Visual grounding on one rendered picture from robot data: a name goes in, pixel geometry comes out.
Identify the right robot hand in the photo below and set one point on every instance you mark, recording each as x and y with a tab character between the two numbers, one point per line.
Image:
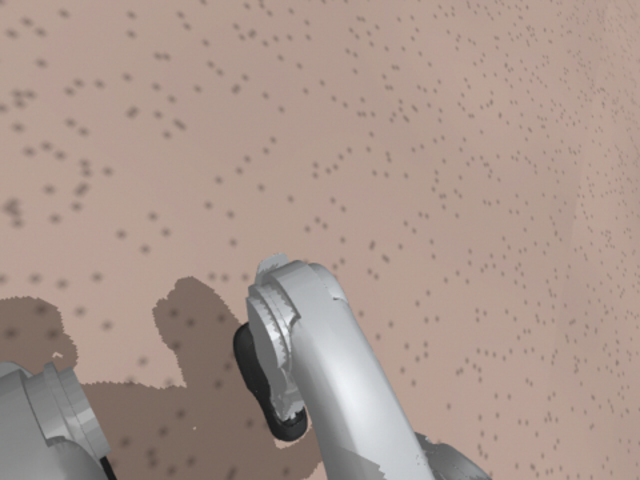
447	463

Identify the right robot foot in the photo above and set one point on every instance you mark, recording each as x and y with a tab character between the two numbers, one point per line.
257	383

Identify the left robot foot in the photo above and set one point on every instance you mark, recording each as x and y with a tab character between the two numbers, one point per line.
107	468

